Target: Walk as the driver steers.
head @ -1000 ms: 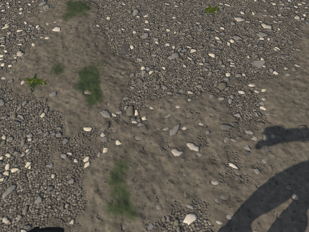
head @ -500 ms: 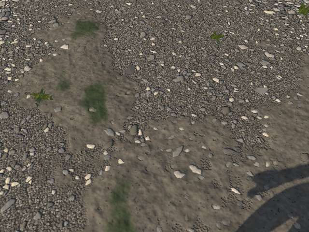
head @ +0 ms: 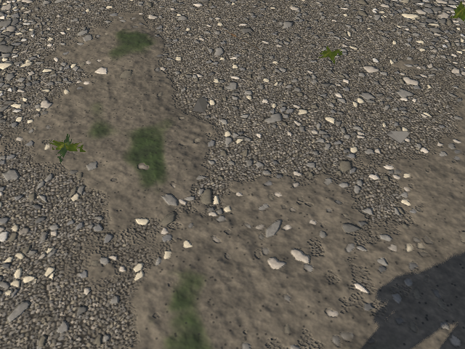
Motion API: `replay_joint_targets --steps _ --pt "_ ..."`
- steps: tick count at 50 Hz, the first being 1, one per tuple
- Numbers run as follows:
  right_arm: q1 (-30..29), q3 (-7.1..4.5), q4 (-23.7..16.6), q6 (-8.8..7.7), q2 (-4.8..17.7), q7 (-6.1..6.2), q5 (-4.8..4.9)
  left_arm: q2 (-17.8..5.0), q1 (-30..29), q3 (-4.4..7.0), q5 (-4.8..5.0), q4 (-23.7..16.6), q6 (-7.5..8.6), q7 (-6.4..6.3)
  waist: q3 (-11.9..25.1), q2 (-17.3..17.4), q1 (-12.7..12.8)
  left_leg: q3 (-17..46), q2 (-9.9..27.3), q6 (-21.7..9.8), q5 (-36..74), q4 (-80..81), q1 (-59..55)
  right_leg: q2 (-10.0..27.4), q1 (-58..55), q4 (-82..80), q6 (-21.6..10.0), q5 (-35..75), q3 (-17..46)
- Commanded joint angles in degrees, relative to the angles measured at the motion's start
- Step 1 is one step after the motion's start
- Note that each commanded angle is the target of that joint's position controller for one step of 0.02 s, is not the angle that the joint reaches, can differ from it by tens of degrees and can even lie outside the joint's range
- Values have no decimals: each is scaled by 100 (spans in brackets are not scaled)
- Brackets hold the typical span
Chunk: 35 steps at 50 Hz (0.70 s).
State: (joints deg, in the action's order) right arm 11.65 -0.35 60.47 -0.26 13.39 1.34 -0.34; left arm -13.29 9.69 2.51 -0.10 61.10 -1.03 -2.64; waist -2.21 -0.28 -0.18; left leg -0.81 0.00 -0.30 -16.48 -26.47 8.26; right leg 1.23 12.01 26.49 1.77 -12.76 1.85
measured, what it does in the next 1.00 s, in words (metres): stands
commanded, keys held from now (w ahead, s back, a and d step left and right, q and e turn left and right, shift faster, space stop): no key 1.00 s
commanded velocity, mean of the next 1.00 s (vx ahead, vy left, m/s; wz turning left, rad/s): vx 0.00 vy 0.00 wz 0.00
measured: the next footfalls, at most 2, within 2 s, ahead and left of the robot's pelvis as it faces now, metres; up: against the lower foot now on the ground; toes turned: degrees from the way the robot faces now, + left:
left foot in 1.68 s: +0.42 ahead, +0.08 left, +0.00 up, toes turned +3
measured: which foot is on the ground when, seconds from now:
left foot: down 0.00-1.00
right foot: down 0.00-1.00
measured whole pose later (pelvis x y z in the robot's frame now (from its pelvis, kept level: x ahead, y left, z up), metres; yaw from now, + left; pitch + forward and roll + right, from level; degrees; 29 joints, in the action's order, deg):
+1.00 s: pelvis +0.00 +0.00 +0.00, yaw +0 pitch -1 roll +0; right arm 18.5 -0.1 61.9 -0.5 10.4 2.0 0.0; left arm -10.9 13.6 1.1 0.2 65.9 -0.7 -3.1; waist -1.9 -0.2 0.1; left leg -0.8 -0.4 -0.6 -16.7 -26.7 9.2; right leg 1.7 13.0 26.9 2.1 -13.2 1.8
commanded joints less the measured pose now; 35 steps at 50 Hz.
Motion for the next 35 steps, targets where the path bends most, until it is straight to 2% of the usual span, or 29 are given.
replay_joint_targets --steps 1,16,35 --pt "174 -97 -121 -41 616 26 1 -619 59 88 1 -70 41 -21 79 61 6 190 202 -74 806 583 445 65 -325 -282 -144 935 33" --pt "559 -60 15 -41 483 51 9 -508 224 7 11 261 42 -30 -12 36 17 168 158 -85 687 605 493 46 -213 -310 -129 782 -17" --pt "944 -50 70 -45 316 67 25 -376 507 -57 22 397 47 -48 -89 40 23 154 132 -94 710 583 527 32 -126 -295 -124 737 -44"
Keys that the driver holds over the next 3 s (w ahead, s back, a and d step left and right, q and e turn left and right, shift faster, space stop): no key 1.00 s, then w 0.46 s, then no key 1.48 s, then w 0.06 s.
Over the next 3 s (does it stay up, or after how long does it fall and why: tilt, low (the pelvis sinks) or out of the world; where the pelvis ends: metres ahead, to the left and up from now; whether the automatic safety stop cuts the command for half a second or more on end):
stays up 0.36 -0.03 0.00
